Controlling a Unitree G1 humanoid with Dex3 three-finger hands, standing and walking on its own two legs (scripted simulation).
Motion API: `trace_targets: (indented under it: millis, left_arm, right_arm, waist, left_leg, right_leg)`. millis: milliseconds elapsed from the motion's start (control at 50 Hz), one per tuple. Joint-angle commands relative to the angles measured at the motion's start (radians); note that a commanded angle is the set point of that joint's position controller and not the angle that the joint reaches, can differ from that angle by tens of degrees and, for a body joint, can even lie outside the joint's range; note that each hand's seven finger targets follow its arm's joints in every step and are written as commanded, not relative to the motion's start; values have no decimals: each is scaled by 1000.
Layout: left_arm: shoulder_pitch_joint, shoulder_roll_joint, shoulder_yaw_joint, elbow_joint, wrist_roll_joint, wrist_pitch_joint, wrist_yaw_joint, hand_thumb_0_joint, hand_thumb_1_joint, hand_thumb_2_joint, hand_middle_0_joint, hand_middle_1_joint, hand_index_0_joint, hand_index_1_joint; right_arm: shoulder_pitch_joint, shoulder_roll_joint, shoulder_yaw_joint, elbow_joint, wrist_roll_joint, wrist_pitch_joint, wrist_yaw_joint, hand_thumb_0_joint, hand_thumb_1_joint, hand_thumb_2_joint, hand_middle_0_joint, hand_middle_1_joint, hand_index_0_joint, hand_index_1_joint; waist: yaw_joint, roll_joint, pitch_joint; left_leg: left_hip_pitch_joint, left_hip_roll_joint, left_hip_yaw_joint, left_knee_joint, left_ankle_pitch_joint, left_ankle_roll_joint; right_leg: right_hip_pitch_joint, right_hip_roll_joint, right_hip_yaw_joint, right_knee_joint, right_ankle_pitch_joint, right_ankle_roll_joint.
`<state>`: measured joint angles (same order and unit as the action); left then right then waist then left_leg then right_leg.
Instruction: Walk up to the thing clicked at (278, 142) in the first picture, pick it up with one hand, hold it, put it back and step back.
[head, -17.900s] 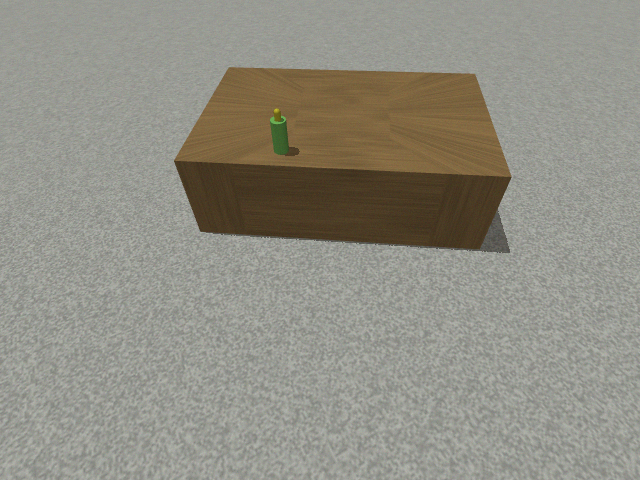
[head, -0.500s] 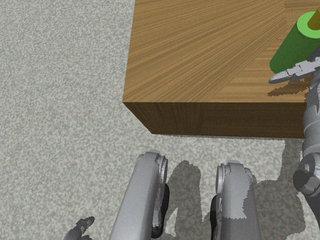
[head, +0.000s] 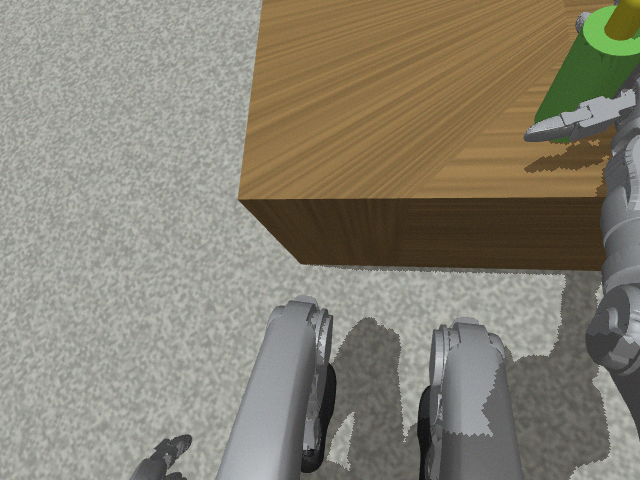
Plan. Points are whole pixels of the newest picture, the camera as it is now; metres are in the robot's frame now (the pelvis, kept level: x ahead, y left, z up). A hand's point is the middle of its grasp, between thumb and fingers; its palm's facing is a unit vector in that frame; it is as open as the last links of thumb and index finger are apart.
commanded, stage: close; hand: right
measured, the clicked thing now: (595, 67) +0.55 -0.20 +0.04
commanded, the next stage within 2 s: settle in 0.32 s
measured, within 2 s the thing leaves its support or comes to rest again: leaves its support in 0.74 s
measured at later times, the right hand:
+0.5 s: hand (579, 76) +0.55 -0.19 +0.03, palm faces +0.06 +1.00 -0.01, open 8.5 cm
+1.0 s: hand (608, 18) +0.57 -0.19 +0.09, palm faces +0.08 +1.00 -0.03, open 8.1 cm
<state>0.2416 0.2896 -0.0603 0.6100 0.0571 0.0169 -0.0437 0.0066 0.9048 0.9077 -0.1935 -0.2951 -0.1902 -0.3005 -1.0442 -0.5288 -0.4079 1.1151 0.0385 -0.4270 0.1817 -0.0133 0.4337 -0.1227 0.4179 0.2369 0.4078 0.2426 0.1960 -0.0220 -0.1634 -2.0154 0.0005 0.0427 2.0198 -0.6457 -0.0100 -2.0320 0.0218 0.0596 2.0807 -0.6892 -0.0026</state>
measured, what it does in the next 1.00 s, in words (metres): rises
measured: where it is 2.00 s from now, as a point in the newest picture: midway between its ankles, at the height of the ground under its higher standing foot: (372, 449)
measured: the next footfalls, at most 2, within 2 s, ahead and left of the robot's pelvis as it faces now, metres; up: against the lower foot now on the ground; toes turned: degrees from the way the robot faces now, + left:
none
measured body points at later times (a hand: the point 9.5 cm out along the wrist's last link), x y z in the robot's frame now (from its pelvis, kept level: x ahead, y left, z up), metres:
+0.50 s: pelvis +0.00 +0.00 +0.00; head +0.21 -0.04 +0.40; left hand +0.06 +0.27 -0.11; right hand +0.54 -0.24 +0.04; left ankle +0.09 +0.12 -0.40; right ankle +0.07 -0.12 -0.40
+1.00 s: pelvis +0.01 +0.00 +0.07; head +0.22 -0.03 +0.46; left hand +0.05 +0.28 -0.05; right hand +0.56 -0.24 +0.10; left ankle +0.09 +0.12 -0.40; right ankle +0.07 -0.12 -0.40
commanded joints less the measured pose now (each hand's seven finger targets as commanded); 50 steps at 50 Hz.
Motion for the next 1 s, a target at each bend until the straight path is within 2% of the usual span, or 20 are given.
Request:
trace_targets:
  millis: [0,100,160,200,240,260,320,340,480,540,620,640,740,800,840,860,880,900,920,980]
  left_arm:
    - [187,210,82,-47,-1,-8,9,0,896,909,-194,-301,-192,-303]
    - [197,210,86,-48,-4,-1,8,0,900,911,-190,-299,-188,-301]
    - [190,204,82,-42,-4,0,7,0,900,911,-190,-299,-188,-301]
    - [195,206,86,-35,-4,-4,11,0,907,906,-190,-299,-189,-299]
    - [196,198,84,-27,-2,-3,10,0,906,903,-189,-297,-188,-297]
    - [197,202,84,-36,-2,-4,10,0,906,903,-189,-297,-188,-297]
    - [189,198,78,-22,-1,-5,11,0,905,900,-192,-298,-191,-298]
    - [190,201,81,-43,-3,-5,10,0,901,903,-191,-295,-188,-297]
    - [184,210,86,-44,-4,1,12,0,889,908,-210,-305,-205,-309]
    - [182,206,88,-48,-7,2,14,0,891,905,-209,-303,-205,-307]
    - [186,204,91,-33,-12,4,23,0,899,901,-205,-302,-203,-304]
    - [190,203,91,-48,-16,3,23,0,908,897,-201,-301,-201,-301]
    - [197,206,109,-4,-25,-3,41,0,906,900,-197,-299,-195,-300]
    - [173,182,91,-42,-33,-14,50,0,902,901,-197,-297,-195,-299]
    - [221,210,126,75,-23,-7,55,0,898,907,-196,-298,-192,-302]
    - [222,195,121,89,-22,-9,54,0,901,907,-197,-298,-193,-302]
    - [210,193,117,55,-23,-14,53,0,904,905,-200,-299,-196,-302]
    - [205,192,109,4,-24,-15,53,0,896,902,-198,-296,-194,-299]
    - [193,186,100,-11,-27,-13,51,0,894,904,-195,-293,-190,-297]
    - [204,176,102,30,-25,-14,47,0,899,903,-197,-298,-195,-300]
  right_arm:
    - [-440,-184,1,-224,10,-54,-14,0,328,-283,678,465,665,466]
    - [-434,-174,6,-271,14,-51,-23,0,212,-402,920,646,906,647]
    - [-418,-146,14,-230,17,-51,-30,0,117,-480,1008,730,993,731]
    - [-428,-177,4,-258,17,-57,-36,0,42,-554,1059,798,1046,799]
    - [-413,-145,23,-224,19,-58,-34,0,-31,-601,1090,837,1075,838]
    - [-407,-165,1,-238,20,-61,-36,0,-71,-646,1116,875,1100,877]
    - [-408,-165,3,-209,25,-71,-32,0,-193,-738,1200,965,1182,966]
    - [-402,-162,5,-216,21,-69,-34,0,-220,-749,1203,969,1185,971]
    - [-402,-175,13,-235,10,-66,-30,0,-453,-1267,1290,1356,1309,1357]
    - [-432,-186,9,-293,17,-58,-33,0,-514,-1360,1332,1435,1353,1436]
    - [-483,-218,0,-390,27,-46,-33,0,-544,-1414,1383,1495,1407,1495]
    - [-464,-224,-13,-397,29,-42,-38,0,-478,-1356,1372,1458,1397,1459]
    - [-499,-243,-17,-455,51,-26,-52,0,-355,-1325,1374,1452,1409,1453]
    - [-531,-235,-11,-532,63,-28,-62,0,-336,-1318,1359,1442,1397,1443]
    - [-364,-171,7,-281,58,2,-63,0,-336,-1344,1372,1466,1412,1467]
    - [-364,-116,37,-239,60,1,-59,0,-357,-1357,1374,1474,1414,1474]
    - [-412,-176,12,-342,56,-17,-60,0,-359,-1357,1358,1467,1398,1468]
    - [-526,-294,-38,-513,46,-36,-68,0,-351,-1344,1358,1460,1396,1460]
    - [-499,-285,-28,-480,40,-30,-66,0,-316,-1333,1344,1450,1385,1451]
    - [-348,-140,2,-248,58,-16,-51,0,-325,-1358,1366,1476,1408,1477]
  waist:
    - [24,-184,-687]
    - [15,-204,-702]
    - [22,-182,-649]
    - [18,-187,-658]
    - [24,-171,-643]
    - [23,-149,-641]
    - [23,-144,-607]
    - [29,-140,-646]
    - [17,-178,-667]
    - [8,-189,-709]
    - [1,-225,-766]
    - [-2,-211,-789]
    - [1,-204,-758]
    - [2,-208,-830]
    - [19,-179,-625]
    - [28,-134,-561]
    - [10,-150,-622]
    - [-14,-198,-769]
    - [-22,-211,-806]
    - [15,-139,-638]
  left_leg:
    - [403,-2,21,-220,198,53]
    - [398,-2,25,-220,214,57]
    - [376,-3,25,-222,194,57]
    - [382,-3,20,-232,187,56]
    - [400,-2,15,-238,185,55]
    - [403,-1,17,-233,206,51]
    - [401,-3,12,-241,178,50]
    - [421,-2,13,-237,208,49]
    - [413,-1,15,-239,175,54]
    - [446,-3,12,-252,190,53]
    - [468,-3,10,-269,210,56]
    - [496,-2,11,-272,236,55]
    - [541,-5,1,-348,186,54]
    - [581,-5,-2,-360,263,52]
    - [535,-10,4,-394,218,55]
    - [524,-10,6,-407,201,53]
    - [559,-8,0,-408,223,53]
    - [615,-6,-11,-409,263,54]
    - [637,-7,-11,-414,277,55]
    - [619,-13,5,-420,332,53]
  right_leg:
    - [457,-12,-4,-274,174,-23]
    - [500,-13,3,-291,201,-17]
    - [468,-13,1,-287,177,-19]
    - [467,-13,-6,-283,163,-23]
    - [438,-10,-11,-278,152,-27]
    - [439,-12,-14,-266,176,-27]
    - [392,-10,-14,-264,139,-32]
    - [416,-11,-15,-263,170,-31]
    - [449,-11,-13,-291,141,-24]
    - [485,-12,-14,-300,157,-24]
    - [550,-14,-12,-318,191,-22]
    - [577,-15,-13,-325,222,-21]
    - [586,-17,-13,-378,155,-27]
    - [684,-21,-12,-389,244,-25]
    - [619,-24,-6,-404,202,-29]
    - [567,-24,-4,-408,177,-33]
    - [584,-26,-7,-415,199,-32]
    - [663,-26,-12,-425,248,-30]
    - [718,-25,-14,-437,279,-27]
    - [663,-26,-2,-435,329,-25]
